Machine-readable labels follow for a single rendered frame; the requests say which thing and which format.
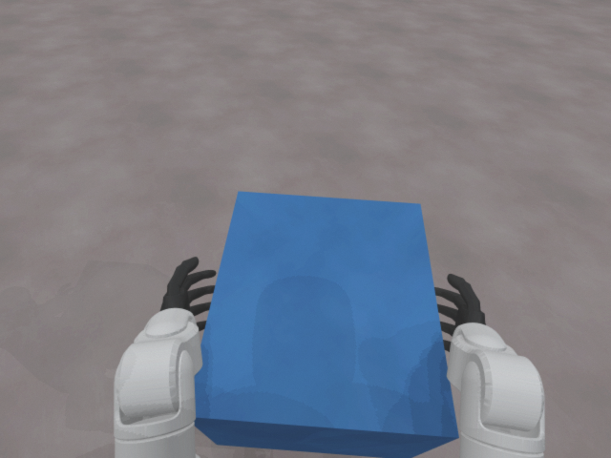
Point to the left robot hand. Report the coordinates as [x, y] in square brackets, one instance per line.
[178, 296]

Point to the right robot hand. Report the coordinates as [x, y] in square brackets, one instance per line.
[467, 303]

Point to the left robot forearm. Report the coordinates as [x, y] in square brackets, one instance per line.
[154, 389]

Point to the carton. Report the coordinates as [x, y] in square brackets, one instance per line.
[323, 333]

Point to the right robot forearm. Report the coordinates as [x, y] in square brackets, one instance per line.
[502, 404]

